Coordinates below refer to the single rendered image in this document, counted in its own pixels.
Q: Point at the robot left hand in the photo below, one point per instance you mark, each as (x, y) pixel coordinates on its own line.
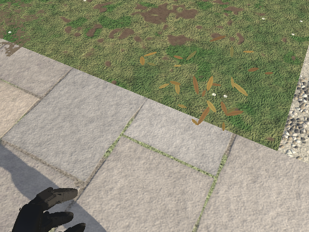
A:
(32, 218)

